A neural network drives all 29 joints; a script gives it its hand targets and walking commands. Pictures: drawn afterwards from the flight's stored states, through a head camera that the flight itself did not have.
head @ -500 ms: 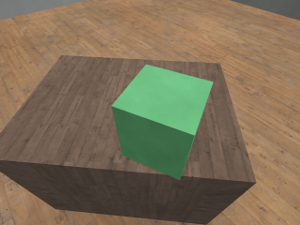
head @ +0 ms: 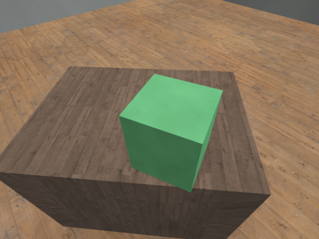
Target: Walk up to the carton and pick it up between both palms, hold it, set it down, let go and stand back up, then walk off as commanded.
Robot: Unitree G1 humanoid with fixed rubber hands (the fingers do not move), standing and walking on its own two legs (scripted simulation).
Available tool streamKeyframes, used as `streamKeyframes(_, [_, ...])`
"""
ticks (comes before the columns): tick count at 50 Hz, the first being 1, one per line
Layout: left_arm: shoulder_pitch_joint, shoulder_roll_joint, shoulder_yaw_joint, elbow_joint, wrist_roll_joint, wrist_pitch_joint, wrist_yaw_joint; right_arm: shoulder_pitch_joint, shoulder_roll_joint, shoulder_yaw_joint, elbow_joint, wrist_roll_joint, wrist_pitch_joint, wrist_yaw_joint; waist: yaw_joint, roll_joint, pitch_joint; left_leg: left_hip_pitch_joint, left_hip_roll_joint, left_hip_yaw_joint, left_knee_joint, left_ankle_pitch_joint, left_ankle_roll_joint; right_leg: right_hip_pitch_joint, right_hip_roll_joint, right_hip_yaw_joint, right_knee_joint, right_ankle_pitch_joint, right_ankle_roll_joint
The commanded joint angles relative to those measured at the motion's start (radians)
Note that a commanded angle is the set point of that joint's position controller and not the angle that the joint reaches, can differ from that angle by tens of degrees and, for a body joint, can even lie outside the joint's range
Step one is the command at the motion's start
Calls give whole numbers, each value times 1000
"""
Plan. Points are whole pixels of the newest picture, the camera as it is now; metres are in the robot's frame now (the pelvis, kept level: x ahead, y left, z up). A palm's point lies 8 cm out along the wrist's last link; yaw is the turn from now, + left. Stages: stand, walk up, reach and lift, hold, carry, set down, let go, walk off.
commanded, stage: walk up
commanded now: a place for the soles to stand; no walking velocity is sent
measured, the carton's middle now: (172, 132) +0.43 +0.00 +0.02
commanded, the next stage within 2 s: stand in 0.64 s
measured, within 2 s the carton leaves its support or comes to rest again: neither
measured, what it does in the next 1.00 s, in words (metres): stands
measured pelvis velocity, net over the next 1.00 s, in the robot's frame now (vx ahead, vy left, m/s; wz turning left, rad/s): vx -0.01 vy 0.00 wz -0.01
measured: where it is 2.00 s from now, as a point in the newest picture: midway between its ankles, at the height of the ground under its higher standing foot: outside the picture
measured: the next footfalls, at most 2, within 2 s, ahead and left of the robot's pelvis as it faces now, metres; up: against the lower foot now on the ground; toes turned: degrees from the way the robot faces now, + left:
none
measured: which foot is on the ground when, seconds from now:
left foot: down 0.00-1.00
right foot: down 0.00-1.00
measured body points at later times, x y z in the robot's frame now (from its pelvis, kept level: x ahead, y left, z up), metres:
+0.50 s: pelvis +0.01 +0.00 +0.00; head +0.01 +0.01 +0.45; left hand +0.07 +0.31 -0.12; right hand +0.07 -0.31 -0.12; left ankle +0.01 +0.12 -0.74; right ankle +0.03 -0.08 -0.74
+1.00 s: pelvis -0.01 +0.00 -0.02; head +0.03 +0.01 +0.43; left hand +0.11 +0.30 -0.14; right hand +0.10 -0.30 -0.13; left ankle +0.01 +0.12 -0.74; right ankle +0.03 -0.08 -0.74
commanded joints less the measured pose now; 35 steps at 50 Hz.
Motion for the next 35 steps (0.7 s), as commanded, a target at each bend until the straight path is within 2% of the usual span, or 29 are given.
streamKeyframes(1, [-81,144,30,-19,-24,-57,23,-39,-176,-30,-43,17,-47,-3,3,0,-68,59,134,-113,-149,69,37,150,-176,200,-146,-1,13])
streamKeyframes(2, [-79,155,27,-11,-31,-57,24,-45,-181,-26,-45,19,-48,-3,3,41,-75,71,136,-108,-134,108,29,150,-175,193,-146,38,17])
streamKeyframes(3, [-91,150,27,-5,-29,-59,22,-40,-185,-28,-42,23,-48,-5,10,23,-89,92,137,-104,-148,125,22,156,-168,186,-134,83,18])
streamKeyframes(4, [-82,148,29,-8,-29,-57,24,-42,-184,-27,-47,21,-47,-6,7,44,-105,95,146,-108,-140,149,23,167,-168,196,-137,105,18])
streamKeyframes(5, [-86,153,24,-9,-28,-61,25,-46,-197,-31,-46,19,-47,-9,7,22,-111,117,148,-123,-134,172,28,164,-172,183,-129,157,20])
streamKeyframes(6, [-86,171,35,-1,-26,-60,28,-50,-200,-31,-43,16,-49,-10,1,34,-117,96,138,-102,-130,174,22,190,-174,181,-119,173,24])
streamKeyframes(8, [-69,152,26,5,-23,-59,31,-39,-184,-25,-41,16,-48,-10,10,4,-114,105,145,-117,-139,213,20,198,-171,175,-121,201,23])
streamKeyframes(9, [-50,150,28,6,-29,-61,30,-34,-182,-30,-43,11,-46,-13,12,3,-116,117,148,-99,-129,238,24,183,-177,176,-116,240,23])
streamKeyframes(10, [-52,153,29,11,-26,-61,31,-36,-193,-32,-50,8,-48,-16,5,26,-129,132,144,-100,-137,244,26,182,-176,172,-114,239,17])
streamKeyframes(11, [-37,139,26,6,-25,-64,32,-40,-178,-29,-52,11,-46,-14,18,31,-156,133,156,-91,-131,239,31,203,-174,174,-103,217,17])
streamKeyframes(12, [-50,144,30,10,-26,-65,33,-42,-169,-25,-51,14,-46,-12,8,36,-143,110,152,-87,-119,232,27,211,-178,169,-104,231,16])
streamKeyframes(13, [-62,137,32,17,-26,-61,33,-44,-162,-24,-47,15,-47,-12,9,-7,-94,83,143,-95,-131,203,22,194,-176,173,-116,212,21])
streamKeyframes(14, [-61,145,28,20,-24,-58,31,-31,-168,-22,-34,20,-43,-15,12,-11,-94,97,155,-100,-139,181,21,175,-180,169,-117,167,20])
streamKeyframes(15, [-39,149,32,13,-28,-54,33,-44,-181,-25,-52,16,-46,-16,19,29,-104,89,152,-98,-131,174,32,186,-176,178,-125,168,17])
streamKeyframes(16, [-37,155,37,15,-28,-54,33,-41,-173,-28,-45,15,-42,-15,16,38,-86,96,145,-88,-125,166,25,175,-179,179,-132,167,16])
streamKeyframes(17, [-35,165,33,10,-30,-55,32,-36,-172,-21,-43,19,-40,-15,15,18,-93,100,150,-88,-128,149,25,173,-181,187,-138,155,18])
streamKeyframes(21, [-62,152,33,18,-22,-55,31,-33,-187,-35,-43,8,-40,-14,9,3,-68,83,144,-102,-155,139,24,145,-171,174,-136,110,13])
streamKeyframes(22, [-47,140,30,16,-27,-54,32,-43,-182,-29,-50,10,-41,-15,17,26,-49,70,144,-93,-145,121,24,150,-167,187,-149,110,16])
streamKeyframes(23, [-61,140,26,16,-26,-59,30,-21,-172,-33,-34,10,-40,-15,7,69,-70,82,140,-92,-149,115,25,155,-178,190,-151,101,14])
streamKeyframes(24, [-42,143,31,13,-26,-58,31,-36,-163,-26,-29,16,-39,-12,13,51,-67,72,134,-94,-147,100,25,157,-181,198,-164,75,21])
streamKeyframes(25, [-54,164,39,18,-19,-58,31,-31,-162,-27,-39,14,-39,-10,14,-2,-65,72,130,-102,-158,72,24,161,-171,185,-156,50,16])
streamKeyframes(27, [-67,155,33,10,-22,-59,30,-38,-186,-33,-29,13,-40,-9,1,11,-78,104,136,-107,-145,58,30,119,-176,197,-164,-11,9])
streamKeyframes(28, [-71,154,31,14,-22,-59,28,-50,-172,-27,-37,12,-39,-10,3,21,-43,71,132,-103,-135,61,22,120,-167,190,-171,12,21])
streamKeyframes(30, [-71,144,31,4,-22,-63,31,-25,-165,-23,-30,15,-41,-10,-9,2,-68,95,143,-120,-146,107,27,129,-172,185,-161,64,17])
streamKeyframes(31, [-59,147,27,6,-21,-63,30,-23,-180,-34,-45,10,-41,-12,2,9,-31,89,141,-111,-156,101,32,105,-175,201,-160,74,12])
streamKeyframes(32, [-59,142,32,16,-22,-60,31,-31,-171,-26,-30,12,-41,-12,6,42,-43,70,130,-110,-153,128,18,156,-170,178,-162,99,20])
streamKeyframes(33, [-55,145,30,13,-27,-58,31,-7,-167,-31,-33,8,-40,-12,-1,2,-70,86,128,-94,-140,102,18,159,-168,185,-157,86,24])
streamKeyframes(34, [-65,148,29,4,-22,-59,31,-15,-171,-30,-23,9,-35,-10,5,22,-84,87,132,-96,-142,105,24,164,-173,191,-165,76,20])
streamKeyframes(35, [-64,138,28,-1,-28,-59,31,-14,-163,-26,-29,14,-39,-10,-8,49,-62,82,137,-108,-151,96,27,144,-170,185,-147,44,17])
